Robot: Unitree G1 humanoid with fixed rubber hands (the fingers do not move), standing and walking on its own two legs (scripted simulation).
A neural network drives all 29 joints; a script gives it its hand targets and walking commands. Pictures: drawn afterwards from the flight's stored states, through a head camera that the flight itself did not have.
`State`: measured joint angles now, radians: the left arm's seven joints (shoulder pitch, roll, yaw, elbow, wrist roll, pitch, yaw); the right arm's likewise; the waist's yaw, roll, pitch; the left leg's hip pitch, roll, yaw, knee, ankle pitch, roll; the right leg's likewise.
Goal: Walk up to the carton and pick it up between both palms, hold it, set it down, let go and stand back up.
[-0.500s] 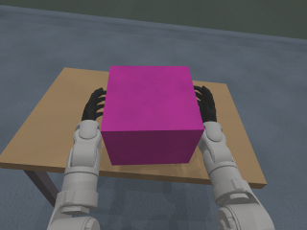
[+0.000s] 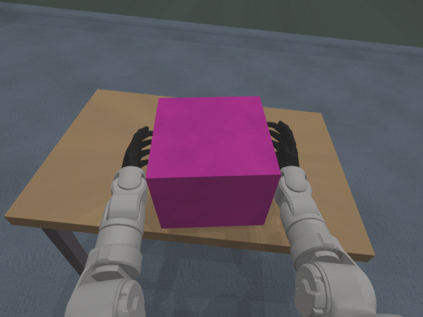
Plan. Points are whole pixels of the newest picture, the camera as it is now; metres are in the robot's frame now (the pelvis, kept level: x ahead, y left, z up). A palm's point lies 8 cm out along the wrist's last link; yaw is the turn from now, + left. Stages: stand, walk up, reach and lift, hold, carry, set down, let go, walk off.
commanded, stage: set down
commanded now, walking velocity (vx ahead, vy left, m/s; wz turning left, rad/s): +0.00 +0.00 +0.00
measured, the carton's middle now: (211, 161) +0.41 +0.00 +0.09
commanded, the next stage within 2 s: none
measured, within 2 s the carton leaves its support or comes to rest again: neither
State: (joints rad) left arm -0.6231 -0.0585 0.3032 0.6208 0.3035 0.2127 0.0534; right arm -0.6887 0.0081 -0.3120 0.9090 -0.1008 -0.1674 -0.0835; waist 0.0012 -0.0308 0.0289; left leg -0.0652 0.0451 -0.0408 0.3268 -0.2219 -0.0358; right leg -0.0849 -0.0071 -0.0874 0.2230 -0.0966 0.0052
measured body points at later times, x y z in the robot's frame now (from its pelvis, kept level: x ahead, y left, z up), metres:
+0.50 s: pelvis +0.01 -0.01 +0.00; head +0.04 +0.00 +0.45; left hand +0.41 +0.15 +0.06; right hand +0.42 -0.16 +0.09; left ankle -0.03 +0.14 -0.75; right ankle +0.02 -0.12 -0.75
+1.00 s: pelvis +0.02 +0.00 +0.00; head +0.08 +0.00 +0.44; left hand +0.43 +0.14 +0.03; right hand +0.45 -0.16 +0.06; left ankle -0.03 +0.14 -0.75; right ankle +0.02 -0.12 -0.75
